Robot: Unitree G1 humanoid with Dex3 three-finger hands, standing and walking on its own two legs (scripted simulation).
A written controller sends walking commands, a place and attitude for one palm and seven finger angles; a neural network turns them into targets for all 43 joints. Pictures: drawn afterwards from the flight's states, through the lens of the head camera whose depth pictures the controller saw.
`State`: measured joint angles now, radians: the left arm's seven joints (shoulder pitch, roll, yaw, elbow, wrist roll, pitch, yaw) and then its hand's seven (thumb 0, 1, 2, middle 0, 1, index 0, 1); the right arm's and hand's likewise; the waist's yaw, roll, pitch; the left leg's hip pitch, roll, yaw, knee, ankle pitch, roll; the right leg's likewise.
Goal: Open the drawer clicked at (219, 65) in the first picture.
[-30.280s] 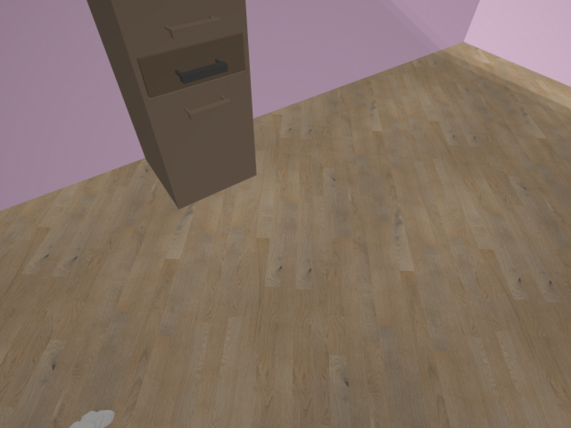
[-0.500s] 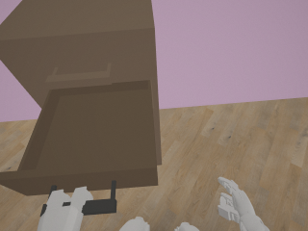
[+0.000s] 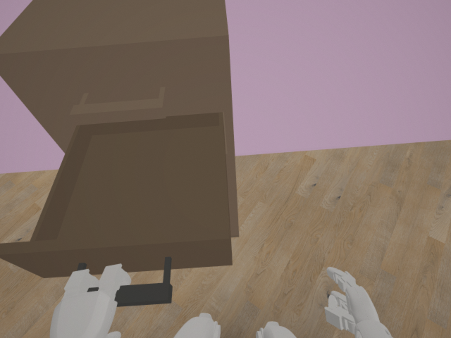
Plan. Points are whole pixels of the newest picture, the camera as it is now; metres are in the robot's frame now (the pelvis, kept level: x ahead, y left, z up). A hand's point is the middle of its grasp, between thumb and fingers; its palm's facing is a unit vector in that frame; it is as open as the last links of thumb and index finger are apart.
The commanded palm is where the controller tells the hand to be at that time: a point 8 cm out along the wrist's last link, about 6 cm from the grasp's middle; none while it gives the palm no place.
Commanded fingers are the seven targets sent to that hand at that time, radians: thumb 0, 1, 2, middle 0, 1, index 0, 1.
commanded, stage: open the thumb to release the handle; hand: left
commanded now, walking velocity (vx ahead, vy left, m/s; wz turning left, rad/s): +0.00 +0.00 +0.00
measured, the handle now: (122, 281) +0.22 +0.21 -0.02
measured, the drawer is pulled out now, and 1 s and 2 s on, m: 0.30 0.30 0.30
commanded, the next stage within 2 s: lift the hand off the handle in 0.10 s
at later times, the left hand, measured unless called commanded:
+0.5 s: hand (106, 315) +0.17 +0.23 -0.04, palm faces -0.05 -0.10 -0.99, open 13.8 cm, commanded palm +0.15 +0.22 +0.01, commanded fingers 0.00 -0.50 0.30 -0.30 -1.20 -0.30 -1.20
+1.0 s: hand (102, 310) +0.17 +0.22 -0.01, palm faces -0.04 -0.13 -0.99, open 13.8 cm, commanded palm +0.15 +0.22 +0.05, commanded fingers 0.00 -0.50 0.30 -0.30 -1.20 -0.30 -1.20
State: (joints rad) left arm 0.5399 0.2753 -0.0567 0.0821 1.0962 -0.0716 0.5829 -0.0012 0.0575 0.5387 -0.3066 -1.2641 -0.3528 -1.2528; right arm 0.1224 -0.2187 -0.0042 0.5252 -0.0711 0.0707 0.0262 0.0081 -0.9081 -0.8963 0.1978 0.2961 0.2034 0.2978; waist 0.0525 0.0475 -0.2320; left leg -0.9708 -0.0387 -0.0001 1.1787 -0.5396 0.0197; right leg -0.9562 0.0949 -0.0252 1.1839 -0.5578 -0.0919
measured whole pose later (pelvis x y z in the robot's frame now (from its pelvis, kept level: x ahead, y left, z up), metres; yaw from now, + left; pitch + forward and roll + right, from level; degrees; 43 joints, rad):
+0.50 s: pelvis -0.01 +0.01 +0.00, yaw +0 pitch +18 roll +0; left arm 0.43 0.26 -0.10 0.15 1.11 0.00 0.60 0.00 -0.49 0.30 -0.28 -1.20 -0.32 -1.20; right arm 0.12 -0.22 -0.01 0.53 -0.06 0.07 0.01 0.01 -0.91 -0.90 0.20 0.30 0.20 0.30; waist 0.06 0.06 -0.23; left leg -0.99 -0.04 -0.01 1.20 -0.53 0.03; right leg -0.97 0.09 -0.04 1.19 -0.54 -0.08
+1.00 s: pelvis +0.00 +0.01 +0.02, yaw +0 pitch +15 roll +0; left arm 0.50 0.27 -0.13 0.07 1.09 0.01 0.57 0.00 -0.49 0.30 -0.32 -1.20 -0.32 -1.20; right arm 0.14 -0.24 -0.01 0.51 -0.06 0.08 0.03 0.01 -0.91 -0.90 0.20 0.30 0.20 0.30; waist 0.05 0.06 -0.21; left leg -0.85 -0.04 0.00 1.08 -0.50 0.04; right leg -0.82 0.09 -0.01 1.07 -0.51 -0.07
